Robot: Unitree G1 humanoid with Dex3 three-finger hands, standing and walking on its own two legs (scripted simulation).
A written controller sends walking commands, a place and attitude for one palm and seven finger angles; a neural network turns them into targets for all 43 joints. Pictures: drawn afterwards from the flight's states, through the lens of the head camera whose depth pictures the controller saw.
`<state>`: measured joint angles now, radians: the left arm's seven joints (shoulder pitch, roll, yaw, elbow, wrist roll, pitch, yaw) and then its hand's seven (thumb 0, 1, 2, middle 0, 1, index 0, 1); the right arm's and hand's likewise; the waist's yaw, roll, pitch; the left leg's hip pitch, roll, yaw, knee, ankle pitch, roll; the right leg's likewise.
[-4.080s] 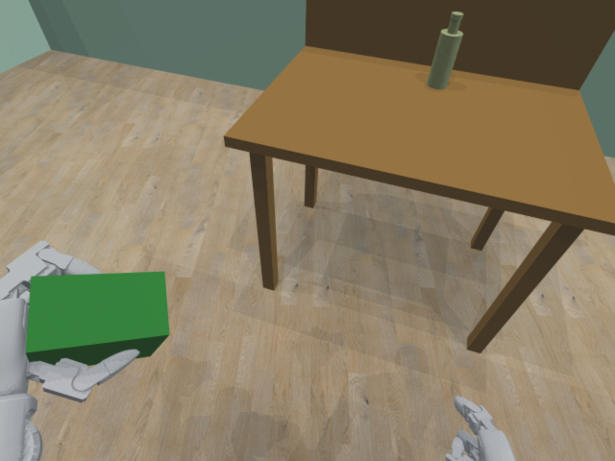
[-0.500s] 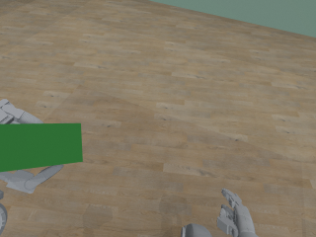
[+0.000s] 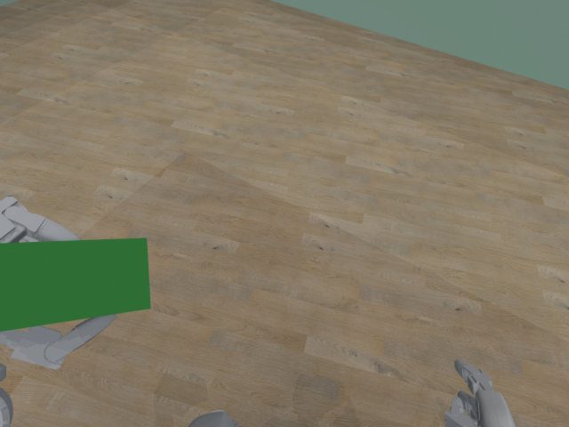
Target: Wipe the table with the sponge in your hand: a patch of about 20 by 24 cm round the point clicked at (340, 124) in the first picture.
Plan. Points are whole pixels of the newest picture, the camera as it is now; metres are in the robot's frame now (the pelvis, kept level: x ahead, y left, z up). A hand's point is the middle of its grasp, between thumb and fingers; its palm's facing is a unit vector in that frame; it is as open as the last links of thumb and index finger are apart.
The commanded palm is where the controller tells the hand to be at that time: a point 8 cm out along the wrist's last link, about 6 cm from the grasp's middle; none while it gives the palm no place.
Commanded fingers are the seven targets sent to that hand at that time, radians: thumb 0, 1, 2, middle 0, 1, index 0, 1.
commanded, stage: walk around to get in front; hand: left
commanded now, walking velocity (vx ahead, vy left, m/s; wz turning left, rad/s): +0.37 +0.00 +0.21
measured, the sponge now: (94, 281) +0.22 +0.20 +0.17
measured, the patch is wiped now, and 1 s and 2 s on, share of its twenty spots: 0.00 0.00 0.00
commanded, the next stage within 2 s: turn to face it in 0.90 s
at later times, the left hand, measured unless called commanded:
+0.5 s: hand (119, 189) +0.34 +0.22 +0.17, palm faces +0.49 -0.74 -0.46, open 10.1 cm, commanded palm +0.27 +0.26 +0.18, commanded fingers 0.00 0.10 1.30 -1.20 -1.60 -1.20 -1.60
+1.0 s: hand (109, 117) +0.45 +0.27 +0.18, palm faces +0.56 -0.72 -0.42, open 10.1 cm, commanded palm +0.37 +0.30 +0.18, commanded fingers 0.00 0.10 1.30 -1.20 -1.60 -1.20 -1.60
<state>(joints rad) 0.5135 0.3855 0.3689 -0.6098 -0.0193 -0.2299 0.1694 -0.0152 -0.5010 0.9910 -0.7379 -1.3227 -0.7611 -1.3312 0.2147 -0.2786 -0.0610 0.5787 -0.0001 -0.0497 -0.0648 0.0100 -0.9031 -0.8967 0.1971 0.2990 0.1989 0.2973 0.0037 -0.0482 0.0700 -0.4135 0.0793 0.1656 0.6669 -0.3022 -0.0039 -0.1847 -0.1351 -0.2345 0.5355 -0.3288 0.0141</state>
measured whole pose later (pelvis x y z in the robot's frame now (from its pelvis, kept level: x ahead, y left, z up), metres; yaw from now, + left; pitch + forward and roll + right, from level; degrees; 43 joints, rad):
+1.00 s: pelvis +0.27 -0.01 -0.01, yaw +13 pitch +0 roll +0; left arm 0.44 0.40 0.40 -0.60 -0.02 -0.22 0.15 -0.02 -0.50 1.00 -0.74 -1.32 -0.76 -1.33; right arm 0.16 -0.11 0.01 0.59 0.01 -0.08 -0.03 0.01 -0.90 -0.90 0.20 0.30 0.20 0.30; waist -0.02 -0.03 0.08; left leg -0.35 0.06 0.13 0.58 -0.24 0.03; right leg -0.53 -0.11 -0.08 1.15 -0.42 0.05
